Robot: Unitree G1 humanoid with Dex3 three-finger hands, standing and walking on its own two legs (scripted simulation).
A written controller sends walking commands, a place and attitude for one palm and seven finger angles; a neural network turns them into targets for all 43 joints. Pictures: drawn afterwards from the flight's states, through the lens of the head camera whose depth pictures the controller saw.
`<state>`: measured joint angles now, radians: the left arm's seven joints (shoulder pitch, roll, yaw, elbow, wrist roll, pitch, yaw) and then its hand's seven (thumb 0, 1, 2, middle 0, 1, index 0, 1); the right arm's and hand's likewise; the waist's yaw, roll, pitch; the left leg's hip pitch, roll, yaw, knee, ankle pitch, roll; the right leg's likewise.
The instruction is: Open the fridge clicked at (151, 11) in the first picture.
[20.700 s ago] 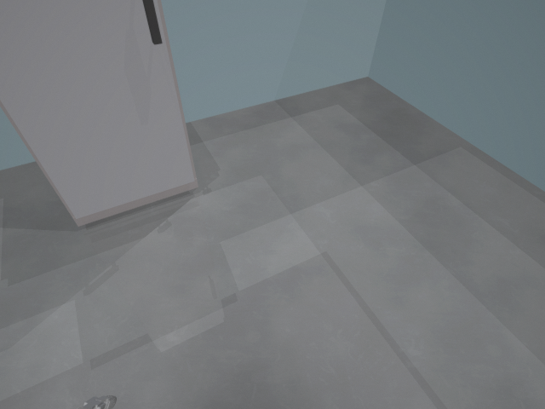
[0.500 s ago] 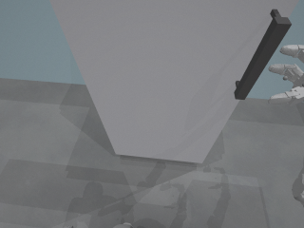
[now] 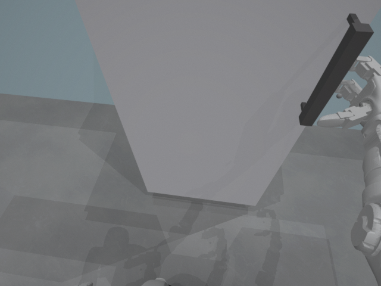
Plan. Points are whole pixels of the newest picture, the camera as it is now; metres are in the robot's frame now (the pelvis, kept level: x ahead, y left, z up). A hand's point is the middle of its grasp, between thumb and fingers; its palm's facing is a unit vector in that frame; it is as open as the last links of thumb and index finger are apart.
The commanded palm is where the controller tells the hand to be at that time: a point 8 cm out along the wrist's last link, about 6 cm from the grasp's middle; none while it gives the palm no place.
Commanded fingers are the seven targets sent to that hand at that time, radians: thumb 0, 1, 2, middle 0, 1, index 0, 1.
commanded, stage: feel for the door with the fingertips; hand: right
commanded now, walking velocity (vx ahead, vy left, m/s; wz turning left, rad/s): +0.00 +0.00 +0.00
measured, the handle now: (325, 76) +0.54 -0.18 +0.16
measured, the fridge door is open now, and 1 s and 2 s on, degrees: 0 0 0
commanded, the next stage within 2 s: slide the fingers in behind the handle in 0.52 s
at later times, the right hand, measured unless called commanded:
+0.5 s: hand (337, 88) +0.50 -0.20 +0.17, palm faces -0.06 +1.00 -0.01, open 13.9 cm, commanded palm +0.48 -0.25 +0.16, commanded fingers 0.00 0.50 -0.30 0.30 1.20 0.30 1.20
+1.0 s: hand (336, 88) +0.49 -0.19 +0.17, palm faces -0.05 +1.00 -0.02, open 13.9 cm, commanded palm +0.47 -0.25 +0.16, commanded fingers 0.00 0.50 -0.30 0.30 1.20 0.30 1.20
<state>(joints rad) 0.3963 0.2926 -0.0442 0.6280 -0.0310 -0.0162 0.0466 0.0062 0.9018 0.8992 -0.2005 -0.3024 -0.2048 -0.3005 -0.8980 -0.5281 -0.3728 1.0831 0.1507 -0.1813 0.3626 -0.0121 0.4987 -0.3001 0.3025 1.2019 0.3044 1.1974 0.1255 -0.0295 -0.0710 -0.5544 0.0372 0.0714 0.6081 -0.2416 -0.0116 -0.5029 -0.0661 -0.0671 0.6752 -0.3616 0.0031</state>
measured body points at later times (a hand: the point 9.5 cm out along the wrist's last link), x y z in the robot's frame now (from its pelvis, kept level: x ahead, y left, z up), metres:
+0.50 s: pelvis -0.01 +0.00 +0.00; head +0.07 +0.00 +0.44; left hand +0.02 +0.28 -0.11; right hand +0.49 -0.25 +0.17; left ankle +0.03 +0.13 -0.72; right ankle -0.02 -0.12 -0.72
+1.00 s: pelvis +0.00 +0.00 +0.00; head +0.07 +0.00 +0.44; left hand +0.01 +0.27 -0.12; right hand +0.49 -0.25 +0.17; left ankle +0.03 +0.13 -0.72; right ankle -0.02 -0.12 -0.72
